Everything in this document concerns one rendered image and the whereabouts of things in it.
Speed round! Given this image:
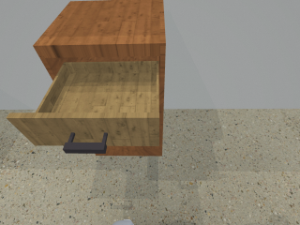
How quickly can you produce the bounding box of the drawer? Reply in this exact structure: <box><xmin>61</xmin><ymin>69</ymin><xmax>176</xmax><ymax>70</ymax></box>
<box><xmin>7</xmin><ymin>61</ymin><xmax>159</xmax><ymax>146</ymax></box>

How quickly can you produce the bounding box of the cabinet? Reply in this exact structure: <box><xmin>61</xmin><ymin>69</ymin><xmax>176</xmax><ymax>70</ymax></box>
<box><xmin>33</xmin><ymin>0</ymin><xmax>166</xmax><ymax>157</ymax></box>

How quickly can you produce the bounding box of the handle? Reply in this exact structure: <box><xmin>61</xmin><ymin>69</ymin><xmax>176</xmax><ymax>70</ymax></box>
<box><xmin>63</xmin><ymin>132</ymin><xmax>108</xmax><ymax>154</ymax></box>

